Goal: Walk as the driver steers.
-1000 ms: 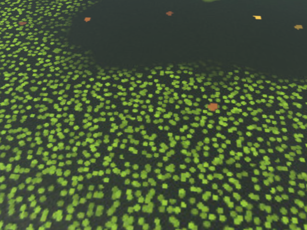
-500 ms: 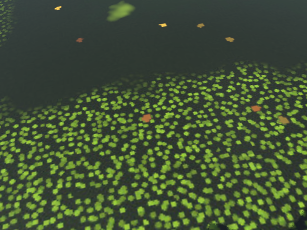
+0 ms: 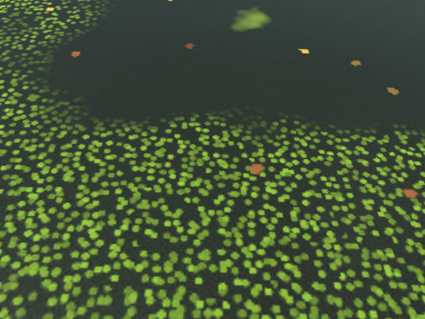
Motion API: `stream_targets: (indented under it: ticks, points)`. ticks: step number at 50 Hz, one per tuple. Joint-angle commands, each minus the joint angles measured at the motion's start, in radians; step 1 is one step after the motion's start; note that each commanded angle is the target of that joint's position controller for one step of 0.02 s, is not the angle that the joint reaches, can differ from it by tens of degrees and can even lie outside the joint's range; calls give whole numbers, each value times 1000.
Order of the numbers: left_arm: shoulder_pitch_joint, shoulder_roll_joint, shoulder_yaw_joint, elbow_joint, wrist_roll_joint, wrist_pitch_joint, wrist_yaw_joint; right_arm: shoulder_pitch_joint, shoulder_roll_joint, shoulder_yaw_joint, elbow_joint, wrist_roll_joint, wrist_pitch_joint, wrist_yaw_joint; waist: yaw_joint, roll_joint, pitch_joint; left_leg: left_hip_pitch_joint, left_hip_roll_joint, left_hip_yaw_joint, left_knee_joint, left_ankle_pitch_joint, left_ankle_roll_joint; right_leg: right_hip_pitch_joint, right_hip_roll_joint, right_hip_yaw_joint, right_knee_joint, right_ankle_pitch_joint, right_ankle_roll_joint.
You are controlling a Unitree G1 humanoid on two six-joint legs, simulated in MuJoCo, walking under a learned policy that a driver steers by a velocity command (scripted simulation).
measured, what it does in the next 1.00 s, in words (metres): walks ahead: right foot, then left foot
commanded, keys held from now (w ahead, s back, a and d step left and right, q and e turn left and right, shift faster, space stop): w+q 0.16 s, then w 0.12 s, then w+e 0.72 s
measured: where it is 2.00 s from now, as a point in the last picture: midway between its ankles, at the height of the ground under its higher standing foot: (230, 207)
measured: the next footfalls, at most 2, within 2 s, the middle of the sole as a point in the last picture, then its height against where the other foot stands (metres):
right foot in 0.42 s outside the picture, level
left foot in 0.94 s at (178, 284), level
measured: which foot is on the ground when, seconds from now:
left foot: down 0.00-0.44, up 0.46-0.92, down 0.94-1.00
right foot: up 0.00-0.40, down 0.42-0.94, up 0.96-1.00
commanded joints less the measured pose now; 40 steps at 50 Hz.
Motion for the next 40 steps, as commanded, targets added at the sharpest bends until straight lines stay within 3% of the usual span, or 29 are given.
stream_targets:
  ticks: [1,2,3,5,10,14,16,18,19,20,21,22,23,24,25,26,28,31,34,40]
  points:
    - [-113,116,26,-102,1,-48,-23,16,-164,-37,-45,10,-18,-20,-6,168,139,81,270,-462,-445,-295,149,-336,-31,84,97,125,18]
    - [-86,110,24,-78,17,-52,-30,14,-147,-32,-45,9,-30,-21,-6,155,110,106,233,-405,-429,-162,142,-314,-29,75,106,178,28]
    - [-74,98,22,-70,21,-54,-36,33,-144,-32,-38,10,-43,-16,-6,130,75,135,217,-376,-412,-73,141,-306,-24,72,109,211,34]
    - [-86,80,18,-72,16,-55,-39,81,-157,-39,-19,15,-62,-8,-16,110,53,174,210,-358,-396,9,147,-329,-24,68,84,250,45]
    - [-178,72,12,-98,9,-59,-42,155,-157,-42,10,10,-77,-10,-63,147,77,188,208,-358,-399,53,157,-358,-29,58,-71,310,77]
    - [-250,54,1,-125,4,-75,-53,193,-156,-38,37,4,-90,-17,-92,152,92,178,216,-334,-360,199,145,-280,-19,37,-214,336,56]
    - [-243,62,0,-132,1,-82,-55,180,-170,-39,41,3,-99,-20,-80,166,89,181,238,-316,-342,314,127,-215,-15,20,-261,316,19]
    - [-179,76,5,-121,-4,-87,-49,149,-178,-38,43,1,-106,-24,-41,172,80,160,254,-289,-318,439,96,-83,3,2,-304,283,-26]
    - [-110,88,13,-101,-7,-88,-40,133,-185,-38,45,-2,-108,-24,-4,168,54,155,248,-260,-248,611,78,22,34,-13,-325,257,-48]
    - [18,101,24,-57,-7,-94,-27,123,-183,-37,52,-2,-108,-23,59,124,-11,155,209,-200,-76,778,58,172,69,-26,-383,258,-73]
    - [176,137,38,-13,2,-103,-15,126,-165,-29,51,-3,-110,-22,124,68,-119,69,156,-134,159,747,36,385,15,45,-400,217,-109]
    - [316,239,57,-3,22,-110,-9,173,-80,-6,13,19,-114,-16,137,-131,-248,-188,41,-53,523,388,-15,620,-257,505,-502,-70,-210]
    - [290,244,59,27,-6,-100,-23,184,-98,-10,10,0,-119,-12,84,-243,-231,-389,-58,-70,666,-122,-22,625,-347,899,-688,-116,-265]
    - [173,177,46,3,-19,-95,-34,118,-134,-14,7,-21,-117,-11,42,-100,-74,-463,27,-100,737,-62,-6,505,-326,800,-671,-137,-266]
    - [114,125,35,-12,-22,-98,-39,42,-135,-11,-2,-22,-123,-2,40,0,-12,-454,70,-93,710,20,-4,396,-282,650,-663,-35,-259]
    - [92,98,26,-10,-15,-102,-39,9,-118,-6,-11,-19,-126,4,21,17,21,-431,103,-84,645,61,-7,320,-224,542,-677,89,-237]
    - [105,81,18,14,-19,-115,-34,13,-99,2,-12,-35,-109,11,-7,-22,15,-373,125,-67,566,84,-36,263,-152,431,-689,278,-219]
    - [161,101,26,39,-32,-126,-28,-33,-85,9,-32,-37,-91,15,-6,-20,9,-404,123,-31,498,101,-84,250,-130,375,-703,423,-249]
    - [215,102,29,58,-33,-121,-22,-189,-75,17,-85,-32,-85,15,29,-10,49,-475,128,-9,350,197,-126,247,-110,360,-726,452,-245]
    - [304,111,36,79,-24,-111,-12,-384,-57,34,-152,-13,-94,21,94,-24,29,-419,75,3,115,334,-133,312,-89,365,-633,643,-199]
